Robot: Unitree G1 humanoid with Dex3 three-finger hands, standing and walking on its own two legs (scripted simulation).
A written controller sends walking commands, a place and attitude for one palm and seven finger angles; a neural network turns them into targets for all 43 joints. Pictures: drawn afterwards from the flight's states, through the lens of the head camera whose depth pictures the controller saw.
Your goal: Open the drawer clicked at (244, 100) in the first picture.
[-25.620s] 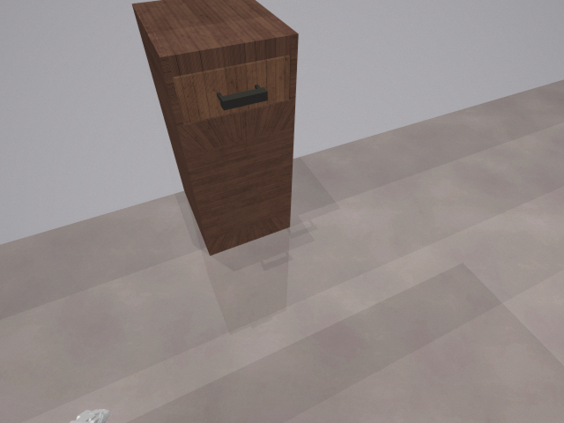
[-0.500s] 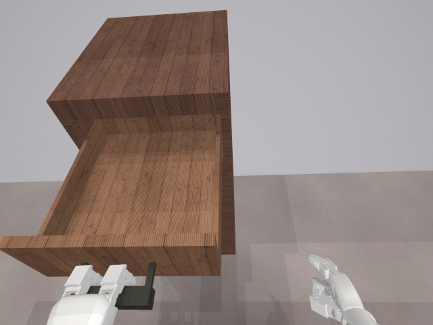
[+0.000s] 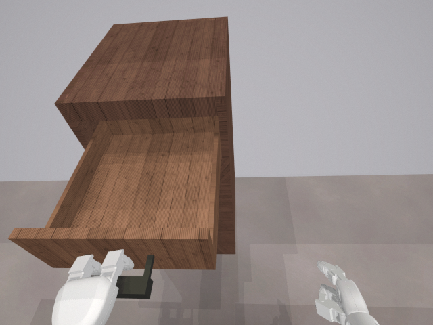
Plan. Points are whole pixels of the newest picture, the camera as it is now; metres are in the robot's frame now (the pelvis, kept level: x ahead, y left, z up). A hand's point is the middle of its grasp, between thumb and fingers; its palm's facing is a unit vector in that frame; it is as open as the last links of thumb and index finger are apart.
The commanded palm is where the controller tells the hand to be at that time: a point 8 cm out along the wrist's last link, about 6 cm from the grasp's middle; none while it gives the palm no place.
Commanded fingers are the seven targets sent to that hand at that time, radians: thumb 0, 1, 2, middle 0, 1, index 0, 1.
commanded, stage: lift the hand off the handle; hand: left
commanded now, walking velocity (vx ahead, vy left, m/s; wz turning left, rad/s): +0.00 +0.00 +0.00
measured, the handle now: (114, 273) +0.20 +0.21 +0.01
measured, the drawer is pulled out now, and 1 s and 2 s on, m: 0.30 0.30 0.30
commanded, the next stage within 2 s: draw the hand back to the body in 1.62 s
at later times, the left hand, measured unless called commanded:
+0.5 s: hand (104, 301) +0.16 +0.21 +0.01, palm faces -0.01 -0.12 -0.99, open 13.5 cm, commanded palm +0.14 +0.22 +0.08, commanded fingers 0.00 -0.50 0.30 -0.30 -1.20 -0.30 -1.20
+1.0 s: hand (81, 287) +0.16 +0.22 +0.08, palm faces +0.06 -0.18 -0.98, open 13.5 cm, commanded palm +0.13 +0.22 +0.15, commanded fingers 0.00 -0.50 0.30 -0.30 -1.20 -0.30 -1.20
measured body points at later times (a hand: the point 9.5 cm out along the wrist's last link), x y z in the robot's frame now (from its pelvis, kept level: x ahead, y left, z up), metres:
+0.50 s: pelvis +0.00 +0.01 +0.00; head +0.01 -0.04 +0.45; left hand +0.16 +0.22 +0.06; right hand +0.21 -0.20 -0.09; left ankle -0.01 +0.12 -0.69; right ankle +0.01 -0.04 -0.69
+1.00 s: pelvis +0.01 +0.03 +0.02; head +0.00 -0.02 +0.47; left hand +0.15 +0.23 +0.13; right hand +0.23 -0.17 -0.06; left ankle -0.01 +0.12 -0.69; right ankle +0.01 -0.04 -0.69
